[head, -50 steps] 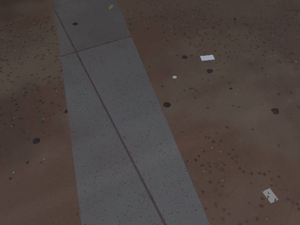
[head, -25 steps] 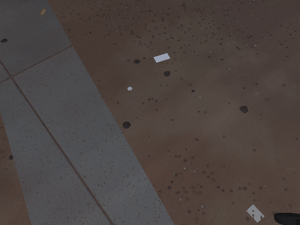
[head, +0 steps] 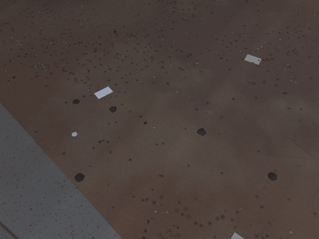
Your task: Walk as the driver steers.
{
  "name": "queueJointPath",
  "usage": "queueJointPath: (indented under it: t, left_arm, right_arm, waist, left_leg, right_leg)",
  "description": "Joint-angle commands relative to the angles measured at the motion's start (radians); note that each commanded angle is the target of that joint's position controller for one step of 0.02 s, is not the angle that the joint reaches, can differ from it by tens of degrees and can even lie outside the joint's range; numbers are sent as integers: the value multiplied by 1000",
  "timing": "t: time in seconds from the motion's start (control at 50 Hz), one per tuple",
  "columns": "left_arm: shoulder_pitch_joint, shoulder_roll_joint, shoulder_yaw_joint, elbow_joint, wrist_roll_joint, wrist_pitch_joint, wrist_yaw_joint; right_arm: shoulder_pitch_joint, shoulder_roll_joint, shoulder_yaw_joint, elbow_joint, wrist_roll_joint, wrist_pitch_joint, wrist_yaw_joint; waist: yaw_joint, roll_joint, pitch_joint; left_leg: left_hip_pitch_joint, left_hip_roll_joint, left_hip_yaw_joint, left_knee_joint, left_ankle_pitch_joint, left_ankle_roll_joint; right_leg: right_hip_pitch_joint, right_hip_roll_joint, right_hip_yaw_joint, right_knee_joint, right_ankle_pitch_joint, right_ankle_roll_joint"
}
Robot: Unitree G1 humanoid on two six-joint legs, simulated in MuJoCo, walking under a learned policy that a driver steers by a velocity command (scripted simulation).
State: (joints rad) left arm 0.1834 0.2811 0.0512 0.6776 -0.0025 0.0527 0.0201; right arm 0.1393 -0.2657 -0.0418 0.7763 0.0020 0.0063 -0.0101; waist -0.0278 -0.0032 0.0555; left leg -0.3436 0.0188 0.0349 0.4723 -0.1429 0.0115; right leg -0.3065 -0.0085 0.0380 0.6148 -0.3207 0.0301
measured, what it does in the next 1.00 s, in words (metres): steps on the spot, turning left: right foot, then right foot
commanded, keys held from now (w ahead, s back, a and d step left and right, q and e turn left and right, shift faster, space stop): no key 0.04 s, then q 0.90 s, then no key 0.06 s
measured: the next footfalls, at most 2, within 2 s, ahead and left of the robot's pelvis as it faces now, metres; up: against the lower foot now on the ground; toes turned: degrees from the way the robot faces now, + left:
right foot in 0.02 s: +0.04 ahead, -0.13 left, +0.00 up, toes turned +2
right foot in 0.90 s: +0.16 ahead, -0.10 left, +0.00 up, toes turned +31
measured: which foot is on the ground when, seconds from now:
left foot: down 0.00-0.90, up 0.92-1.00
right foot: up 0.00-0.00, down 0.02-0.40, up 0.42-0.88, down 0.90-1.00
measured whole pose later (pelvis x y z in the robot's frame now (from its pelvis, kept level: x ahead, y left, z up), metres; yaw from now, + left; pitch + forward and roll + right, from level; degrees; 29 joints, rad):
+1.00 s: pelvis +0.06 -0.02 +0.00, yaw +29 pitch +2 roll +0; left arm 0.19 0.28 0.08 0.69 0.02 -0.02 0.02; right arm 0.15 -0.34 -0.09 0.67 0.02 0.05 -0.02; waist -0.01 0.05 0.03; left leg -0.47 -0.13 -0.17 0.96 -0.49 -0.02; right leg -0.26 0.02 0.04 0.48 -0.24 -0.01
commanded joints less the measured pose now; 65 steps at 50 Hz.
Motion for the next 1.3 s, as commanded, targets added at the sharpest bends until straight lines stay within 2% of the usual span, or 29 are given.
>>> queueJointPath:
  t: [0.02, 0.04, 0.06, 0.08, 0.14, 0.18, 0.32, 0.38, 0.4, 0.42, 0.44, 0.46, 0.5, 0.56, 0.68, 0.86, 0.88, 0.9, 0.92, 0.94, 0.96, 1.0, 1.02, 1.08, 1.14, 1.2, 1.24, 1.26, 1.3]
  left_arm:
    - [83, 117, 30, -41, 20, -10, -4]
    - [53, 198, 44, -55, 31, -6, 4]
    - [1, 110, 18, -51, 42, -18, -4]
    - [-45, 58, 3, -56, 46, -33, -10]
    - [-8, 114, 22, -28, 38, -59, -5]
    - [40, 143, 35, -21, 26, -54, 10]
    - [-5, 150, 58, -57, 2, -44, 45]
    - [-51, 158, 66, -58, -17, -29, 46]
    - [2, 141, 65, -42, -14, -30, 43]
    - [6, 86, 48, -90, 22, -34, 42]
    - [-91, 72, 39, -110, 23, -39, 44]
    - [-71, 95, 45, -100, 4, -40, 39]
    - [-62, 111, 54, -71, 5, -40, 45]
    - [-32, 101, 58, -57, 3, -40, 46]
    - [-70, 82, 49, -65, 1, -51, 41]
    - [-14, 100, 61, -50, -11, -98, -1]
    - [20, 103, 65, -37, -10, -102, -4]
    - [40, 146, 77, -34, 1, -101, -1]
    - [11, 204, 84, -58, 15, -90, 8]
    - [1, 226, 87, -60, 54, -88, -1]
    - [-34, 172, 73, -80, 46, -92, 0]
    - [-85, 113, 53, -87, 18, -91, 4]
    - [-84, 108, 47, -82, 6, -89, 6]
    - [-30, 110, 43, -62, 13, -79, 12]
    - [-33, 126, 46, -54, 10, -70, 11]
    - [-10, 156, 51, -38, -2, -59, 2]
    - [-16, 140, 40, -25, -18, -57, -1]
    - [34, 120, 31, -5, -18, -66, -4]
    - [85, 29, -1, -15, 32, -91, -14]
  right_arm:
    - [7, -118, -19, -32, 7, -15, 6]
    - [36, -63, -4, -42, -21, -26, 15]
    - [-3, -53, 2, -40, -27, -30, 14]
    - [-18, -71, -1, -30, -26, -28, 15]
    - [-25, -130, -17, -11, -14, -16, 6]
    - [-26, -150, -26, -15, 5, -15, 8]
    - [-4, -102, -36, -46, 14, 2, 36]
    - [63, -110, -43, -33, 17, 4, 49]
    - [81, -159, -60, -38, 10, 2, 44]
    - [96, -318, -99, -62, -1, -3, 29]
    - [179, -277, -81, -60, -26, -14, 34]
    - [153, -249, -68, -70, -29, -31, 36]
    - [62, -225, -66, -88, 5, -33, 19]
    - [35, -203, -57, -105, 12, -11, -3]
    - [30, -215, -69, -130, 12, 10, -24]
    - [-33, -214, -77, -175, 23, 37, -15]
    - [-45, -205, -75, -181, 31, 42, -18]
    - [-20, -173, -66, -185, 29, 42, -21]
    - [56, -113, -52, -176, 13, 40, -16]
    - [33, -188, -78, -204, 18, 28, -15]
    - [52, -248, -98, -181, 9, 24, -17]
    - [79, -213, -98, -133, 11, 40, -23]
    - [81, -188, -90, -132, 10, 47, -22]
    - [24, -131, -68, -159, 20, 43, -19]
    - [-4, -90, -44, -173, 8, 40, -12]
    - [1, -101, -42, -169, 12, 37, -4]
    - [67, -95, -42, -137, 8, 34, 1]
    - [72, -118, -44, -139, 0, 33, 0]
    - [26, -193, -48, -142, -20, 33, -11]
  waist:
    - [38, 95, -151]
    - [-21, -125, -150]
    - [-9, -189, -124]
    - [-16, -151, -81]
    - [8, -159, -21]
    - [26, -133, 0]
    - [39, -117, -51]
    - [1, -93, -96]
    - [6, -6, -114]
    - [34, 288, -133]
    - [-52, 282, -220]
    - [-36, 157, -217]
    - [1, 47, -154]
    - [27, 92, -163]
    - [6, 133, -143]
    - [29, 170, -144]
    - [52, 160, -145]
    - [44, 98, -164]
    - [-15, -144, -176]
    - [-9, -286, -117]
    - [-10, -180, -105]
    - [-19, -106, -85]
    - [-8, -112, -74]
    - [29, -147, -89]
    - [44, -175, -124]
    - [59, -197, -125]
    - [18, -170, -114]
    - [21, -134, -117]
    - [109, 199, -165]
  left_leg:
    - [-15, 154, -158, -80, -77, 83]
    - [-73, 40, -30, 43, -207, -2]
    - [39, 23, -34, 25, -223, -33]
    - [96, 27, -42, 5, -122, -43]
    - [51, 24, -50, 15, -25, -40]
    - [-22, 7, -44, 72, -42, -21]
    - [-176, 35, -19, 356, -355, -7]
    - [2, -12, 39, 126, -99, 13]
    - [100, 2, -49, 16, 121, 43]
    - [257, 240, -465, -63, 474, 204]
    - [336, 358, -654, -127, 582, 363]
    - [342, 346, -565, -110, 549, 355]
    - [299, 248, -416, -88, 430, 253]
    - [235, 172, -353, -111, 379, 216]
    - [214, 148, -406, -135, 135, 214]
    - [155, 110, -556, -65, 153, 183]
    - [124, 79, -544, -35, 127, 151]
    - [44, 29, -498, 42, -21, 100]
    - [-81, -104, -323, 279, -355, 36]
    - [-234, -160, -209, 482, -527, -11]
    - [-233, -96, -227, 632, -469, -41]
    - [-237, -93, -211, 728, -353, -78]
    - [-252, -96, -210, 756, -320, -95]
    - [-232, -86, -159, 629, -287, -118]
    - [-108, -36, -108, 399, -316, -120]
    - [14, -35, -42, 191, -277, -104]
    - [149, -47, -17, -84, -59, -64]
    - [251, -21, -67, -165, 58, -32]
    - [282, 196, -278, -76, 320, 107]
  right_leg:
    - [238, -45, 49, -232, 180, -80]
    - [223, -203, 233, -258, 221, -156]
    - [34, -240, 251, -316, 73, -208]
    - [-1, -172, 186, -321, -68, -167]
    - [15, -121, 120, -306, -77, -95]
    - [52, -146, 117, -292, 5, -113]
    - [170, -336, 157, -185, 544, -250]
    - [130, -264, 28, -66, 540, -172]
    - [76, -192, -50, 64, 408, -105]
    - [-189, -22, -163, 364, 28, 26]
    - [-300, 67, -1, 561, -412, 36]
    - [-332, 31, 62, 654, -387, 28]
    - [-368, -6, 60, 607, -227, 25]
    - [-278, 7, 47, 538, -93, 49]
    - [-239, 24, 63, 271, -28, 74]
    - [-8, 61, 52, -111, 33, 23]
    - [73, 51, 39, -235, 138, 7]
    - [183, -57, 113, -280, 207, -31]
    - [262, -272, 313, -301, 378, -120]
    - [169, -393, 490, -326, 459, -275]
    - [145, -378, 440, -323, 411, -297]
    - [139, -250, 264, -296, 343, -225]
    - [148, -237, 234, -288, 387, -230]
    - [204, -204, 155, -278, 464, -247]
    - [220, -210, 128, -255, 489, -250]
    - [193, -222, 139, -236, 511, -256]
    - [148, -202, 122, -196, 490, -219]
    - [92, -184, 111, -187, 423, -161]
    - [10, -53, -29, -131, 34, -15]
